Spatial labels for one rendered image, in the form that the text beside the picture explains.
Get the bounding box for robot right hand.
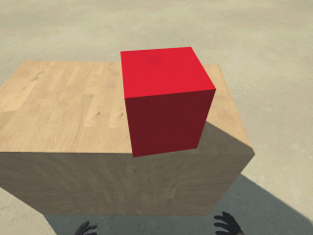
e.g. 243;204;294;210
213;212;245;235

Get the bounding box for carton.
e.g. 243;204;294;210
120;47;216;158

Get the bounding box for robot left hand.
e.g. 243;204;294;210
73;220;97;235

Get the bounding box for pedestal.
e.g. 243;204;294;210
0;60;255;215

